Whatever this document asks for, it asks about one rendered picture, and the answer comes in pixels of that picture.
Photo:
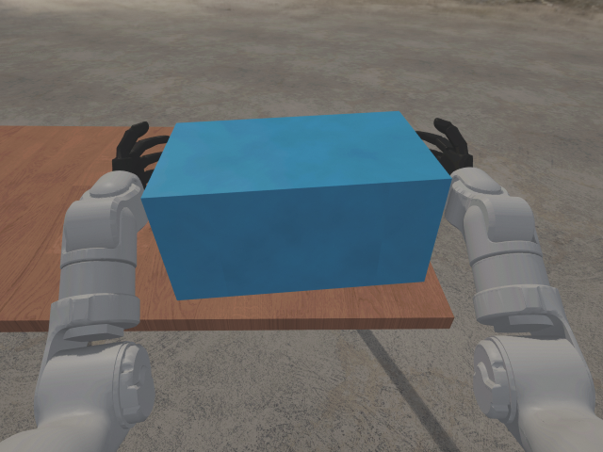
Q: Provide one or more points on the carton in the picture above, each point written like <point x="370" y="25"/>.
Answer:
<point x="274" y="205"/>

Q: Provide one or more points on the right robot forearm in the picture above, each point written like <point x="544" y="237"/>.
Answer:
<point x="513" y="290"/>

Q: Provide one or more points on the table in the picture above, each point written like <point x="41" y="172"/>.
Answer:
<point x="44" y="169"/>

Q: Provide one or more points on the robot right upper arm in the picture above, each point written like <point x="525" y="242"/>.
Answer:
<point x="538" y="387"/>

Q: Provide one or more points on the robot right hand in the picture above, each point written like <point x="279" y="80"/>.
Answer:
<point x="454" y="154"/>

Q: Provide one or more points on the robot left upper arm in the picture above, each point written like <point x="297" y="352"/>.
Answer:
<point x="88" y="399"/>

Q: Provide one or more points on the robot left hand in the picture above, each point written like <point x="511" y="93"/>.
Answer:
<point x="129" y="152"/>

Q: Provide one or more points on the left robot forearm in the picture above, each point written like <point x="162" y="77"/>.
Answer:
<point x="98" y="263"/>

